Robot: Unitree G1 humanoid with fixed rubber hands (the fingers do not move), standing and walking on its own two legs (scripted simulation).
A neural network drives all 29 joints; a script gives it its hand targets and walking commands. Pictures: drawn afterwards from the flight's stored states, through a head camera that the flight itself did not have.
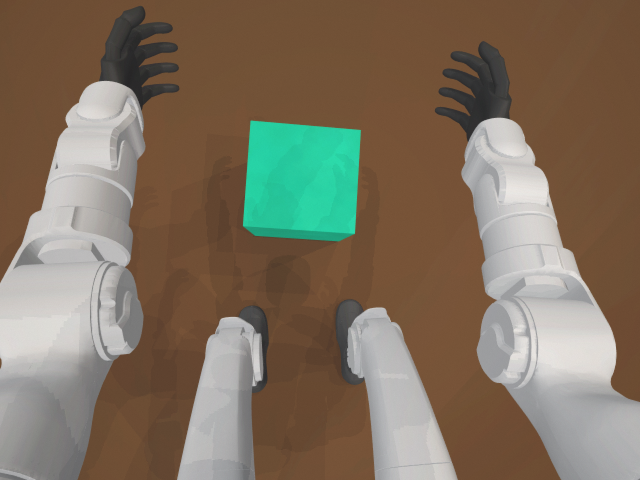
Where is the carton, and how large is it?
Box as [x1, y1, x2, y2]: [243, 121, 360, 240]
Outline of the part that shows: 251,121 243,226 255,235 325,240 340,240 354,233 360,130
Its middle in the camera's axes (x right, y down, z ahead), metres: -0.04 -0.12 +0.86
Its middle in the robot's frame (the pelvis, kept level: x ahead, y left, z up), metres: +0.50 -0.02 -0.51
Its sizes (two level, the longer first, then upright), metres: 0.210 0.200 0.250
